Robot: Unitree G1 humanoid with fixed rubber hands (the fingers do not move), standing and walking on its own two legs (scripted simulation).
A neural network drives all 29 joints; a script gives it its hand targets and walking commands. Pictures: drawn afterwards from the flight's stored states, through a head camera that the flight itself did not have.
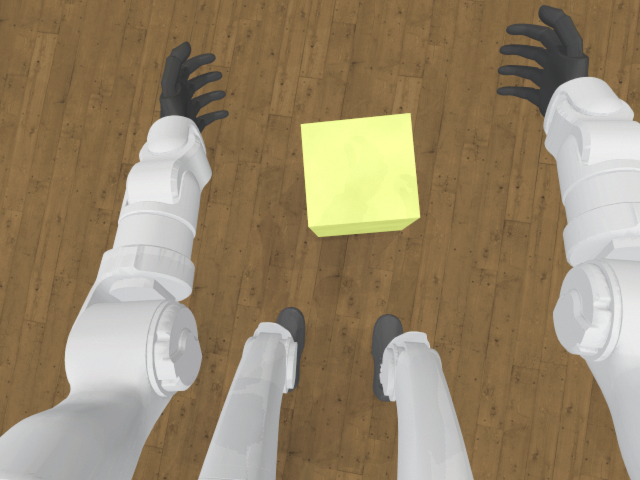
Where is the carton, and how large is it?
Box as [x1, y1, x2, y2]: [301, 113, 419, 236]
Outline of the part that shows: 409,113 301,124 308,226 318,236 402,229 419,217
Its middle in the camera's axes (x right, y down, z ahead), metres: +0.08 -0.13 +0.86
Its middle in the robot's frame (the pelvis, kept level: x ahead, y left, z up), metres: +0.53 -0.01 -0.53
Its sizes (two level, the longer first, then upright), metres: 0.210 0.200 0.250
